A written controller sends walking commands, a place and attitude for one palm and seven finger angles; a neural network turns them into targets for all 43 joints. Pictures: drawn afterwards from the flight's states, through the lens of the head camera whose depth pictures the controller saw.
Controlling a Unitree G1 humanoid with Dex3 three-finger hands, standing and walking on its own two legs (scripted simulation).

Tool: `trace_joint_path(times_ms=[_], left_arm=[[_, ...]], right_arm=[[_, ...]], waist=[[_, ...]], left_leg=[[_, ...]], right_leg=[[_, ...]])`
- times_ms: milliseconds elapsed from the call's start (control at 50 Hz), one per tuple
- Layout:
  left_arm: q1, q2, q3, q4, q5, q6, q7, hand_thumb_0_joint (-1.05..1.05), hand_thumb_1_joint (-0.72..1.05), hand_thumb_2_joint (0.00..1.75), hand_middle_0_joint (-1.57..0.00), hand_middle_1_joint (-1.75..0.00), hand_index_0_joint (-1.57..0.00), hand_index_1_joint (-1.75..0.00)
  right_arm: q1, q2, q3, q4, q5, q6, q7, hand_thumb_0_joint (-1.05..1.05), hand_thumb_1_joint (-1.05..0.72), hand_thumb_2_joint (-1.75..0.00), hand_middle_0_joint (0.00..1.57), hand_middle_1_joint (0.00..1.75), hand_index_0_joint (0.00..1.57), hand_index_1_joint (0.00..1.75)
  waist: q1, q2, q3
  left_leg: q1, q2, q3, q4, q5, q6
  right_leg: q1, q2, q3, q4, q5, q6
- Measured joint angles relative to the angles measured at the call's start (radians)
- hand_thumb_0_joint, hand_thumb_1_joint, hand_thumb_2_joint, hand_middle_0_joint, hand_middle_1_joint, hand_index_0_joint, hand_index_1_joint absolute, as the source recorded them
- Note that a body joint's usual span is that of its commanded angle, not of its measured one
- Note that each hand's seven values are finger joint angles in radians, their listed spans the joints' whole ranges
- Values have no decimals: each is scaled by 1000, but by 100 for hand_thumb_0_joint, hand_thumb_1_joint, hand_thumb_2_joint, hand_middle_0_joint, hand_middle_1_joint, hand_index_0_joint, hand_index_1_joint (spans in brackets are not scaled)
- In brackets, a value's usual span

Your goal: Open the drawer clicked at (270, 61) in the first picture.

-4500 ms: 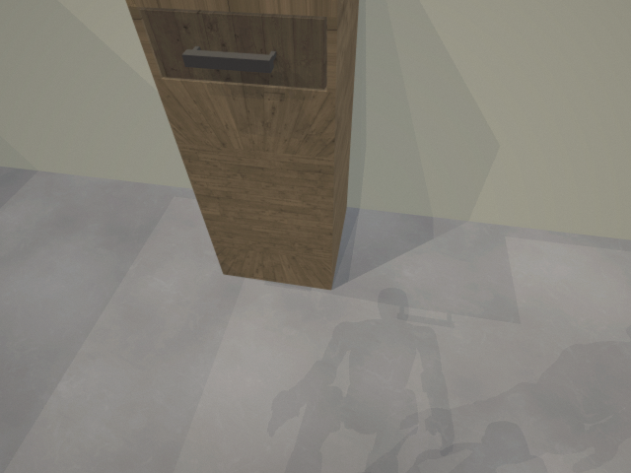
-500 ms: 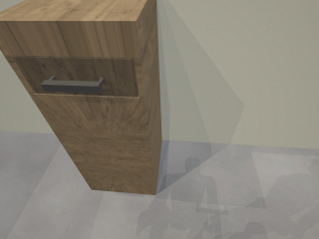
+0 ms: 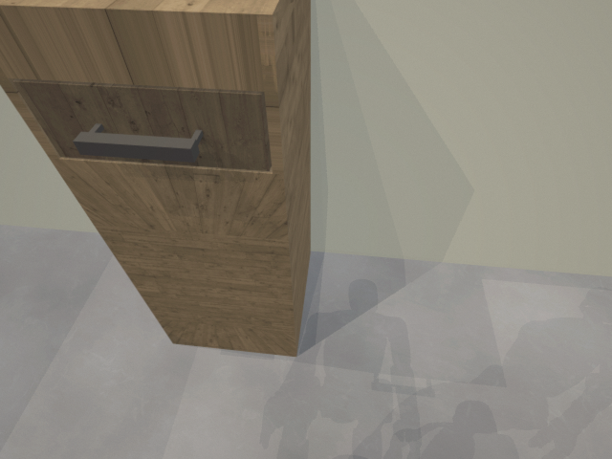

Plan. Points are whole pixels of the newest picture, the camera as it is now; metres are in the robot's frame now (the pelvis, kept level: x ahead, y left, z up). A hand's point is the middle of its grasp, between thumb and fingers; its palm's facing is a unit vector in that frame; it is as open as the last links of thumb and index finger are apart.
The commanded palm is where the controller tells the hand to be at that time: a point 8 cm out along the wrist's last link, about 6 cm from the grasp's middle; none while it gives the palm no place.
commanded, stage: shuffle to correct the standing spot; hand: left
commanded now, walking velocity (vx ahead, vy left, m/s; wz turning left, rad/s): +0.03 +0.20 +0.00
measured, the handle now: (142, 139) +0.54 +0.30 +0.13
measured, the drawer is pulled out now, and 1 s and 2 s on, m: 0.00 0.00 0.00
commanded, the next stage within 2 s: come to a stop and stand still in 0.86 s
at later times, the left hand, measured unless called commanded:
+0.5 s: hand out of the picture +0.03 +0.23 -0.18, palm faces +0.08 -0.96 -0.26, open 7.3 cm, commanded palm none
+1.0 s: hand out of the picture +0.03 +0.28 -0.15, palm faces +0.06 -0.96 -0.28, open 7.3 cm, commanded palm none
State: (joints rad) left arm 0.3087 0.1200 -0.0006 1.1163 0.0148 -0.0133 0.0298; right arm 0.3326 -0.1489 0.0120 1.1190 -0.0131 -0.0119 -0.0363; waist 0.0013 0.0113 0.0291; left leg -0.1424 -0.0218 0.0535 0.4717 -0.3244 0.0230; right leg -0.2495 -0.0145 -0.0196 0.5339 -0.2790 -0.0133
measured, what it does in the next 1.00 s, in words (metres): steps on the spot: left foot, then right foot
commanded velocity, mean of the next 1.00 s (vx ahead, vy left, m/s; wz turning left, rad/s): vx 0.03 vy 0.18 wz -0.03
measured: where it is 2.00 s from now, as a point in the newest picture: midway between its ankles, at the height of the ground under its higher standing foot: outside the picture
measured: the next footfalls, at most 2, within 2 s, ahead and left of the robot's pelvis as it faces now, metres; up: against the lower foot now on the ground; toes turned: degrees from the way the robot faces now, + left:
left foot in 0.56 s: +0.04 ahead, +0.18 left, +0.00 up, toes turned +4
right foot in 0.82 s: +0.05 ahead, +0.05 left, +0.00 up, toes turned -4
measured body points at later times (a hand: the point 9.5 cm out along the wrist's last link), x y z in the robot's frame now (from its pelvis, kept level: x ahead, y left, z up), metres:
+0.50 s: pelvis +0.00 +0.04 -0.01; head +0.02 +0.03 +0.44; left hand +0.03 +0.28 -0.16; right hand +0.03 -0.19 -0.17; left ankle -0.03 +0.13 -0.71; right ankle +0.00 -0.11 -0.74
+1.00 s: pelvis +0.02 +0.09 +0.01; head +0.04 +0.06 +0.45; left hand +0.03 +0.33 -0.13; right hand +0.06 -0.14 -0.16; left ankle +0.01 +0.24 -0.66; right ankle -0.01 +0.00 -0.74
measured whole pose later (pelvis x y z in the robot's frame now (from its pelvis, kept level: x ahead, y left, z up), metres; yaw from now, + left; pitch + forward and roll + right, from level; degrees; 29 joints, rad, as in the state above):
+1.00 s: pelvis +0.02 +0.09 +0.01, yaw -1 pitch +1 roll +4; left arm 0.31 0.14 0.04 0.99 0.03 -0.03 0.04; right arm 0.24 -0.18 -0.05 0.99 -0.02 0.06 0.01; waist 0.02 0.00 0.03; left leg -0.51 0.00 0.04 1.05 -0.36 -0.04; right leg -0.23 -0.10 -0.11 0.53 -0.33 -0.03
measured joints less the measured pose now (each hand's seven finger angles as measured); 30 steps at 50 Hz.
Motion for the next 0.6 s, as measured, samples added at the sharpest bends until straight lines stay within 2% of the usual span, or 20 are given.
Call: trace_joint_path(times_ms=[140, 220, 300, 340, 380, 420, 480, 500, 560, 580, 600], left_arm=[[-6, 8, 24, -29, 6, 8, 5, 0, 91, 90, -20, -30, -20, -30], [-13, 28, 37, -47, 9, 23, 9, 0, 91, 90, -20, -30, -20, -30], [-27, 41, 40, -64, 12, 37, 11, 0, 91, 90, -20, -30, -20, -30], [-33, 44, 41, -73, 13, 35, 11, 0, 91, 90, -20, -30, -20, -30], [-37, 42, 42, -81, 14, 28, 11, 0, 91, 90, -20, -30, -20, -30], [-37, 42, 44, -94, 16, 16, 12, 0, 91, 90, -20, -30, -20, -30], [-45, 44, 53, -117, 23, 6, 18, 0, 91, 90, -20, -30, -20, -30], [-46, 47, 56, -124, 26, 7, 19, 0, 91, 90, -20, -30, -20, -30], [-43, 64, 63, -139, 27, 25, 13, 0, 91, 90, -20, -30, -20, -30], [-42, 68, 65, -141, 24, 36, 9, 0, 91, 90, -20, -30, -20, -30], [-46, 72, 68, -136, 21, 50, 7, 0, 91, 90, -20, -30, -20, -30]], right_arm=[[-26, -15, -20, -34, -1, 21, 4, 0, -91, -90, 20, 30, 20, 30], [-38, -14, -25, -58, -4, 14, 6, 0, -91, -90, 20, 30, 20, 30], [-38, -13, -26, -85, -6, 12, 4, 0, -91, -90, 20, 30, 20, 30], [-40, -13, -26, -95, -7, 16, 5, 0, -91, -90, 20, 30, 20, 30], [-41, -16, -27, -103, -8, 24, 7, 0, -91, -90, 20, 30, 20, 30], [-42, -20, -33, -110, -7, 35, 10, 0, -92, -90, 20, 30, 20, 30], [-55, -24, -42, -118, -5, 46, 17, 0, -92, -90, 20, 30, 20, 30], [-62, -25, -45, -122, -3, 47, 22, 0, -92, -90, 20, 30, 20, 30], [-73, -28, -50, -146, 0, 30, 33, 0, -92, -90, 20, 30, 20, 30], [-73, -31, -52, -155, -2, 21, 33, 0, -92, -90, 20, 30, 20, 30], [-73, -32, -54, -159, -6, 17, 32, 0, -91, -90, 20, 30, 20, 30]], waist=[[7, -12, 5], [17, -35, 2], [23, -29, 1], [24, -20, 3], [23, 0, 3], [17, 9, -3], [19, -9, 5], [23, -21, 10], [23, -59, 18], [18, -66, 18], [16, -73, 17]], left_leg=[[-43, -14, -3, 59, -27, 8], [-40, -33, 16, 51, -25, 27], [-37, -42, 35, 58, -34, 45], [-37, -44, 44, 70, -44, 49], [-46, -39, 44, 94, -58, 48], [-80, -39, 40, 149, -68, 28], [-164, -36, 22, 297, -161, -5], [-182, -28, 13, 302, -171, -10], [-160, 6, 7, 137, -37, -25], [-162, 7, 18, 121, 25, -26], [-172, 2, 28, 140, 31, -19]], right_leg=[[-37, -17, -2, 52, -26, 9], [-53, -33, 19, 74, -34, 18], [-67, -44, 28, 110, -71, -12], [-70, -50, 30, 119, -60, -15], [-68, -48, 28, 120, -57, 14], [-74, -57, 22, 126, -64, 45], [-73, -86, 12, 119, -61, 52], [-72, -95, 13, 112, -56, 56], [-89, -123, 30, 137, -63, 75], [-108, -128, 38, 174, -89, 59], [-135, -123, 55, 239, -157, 43]])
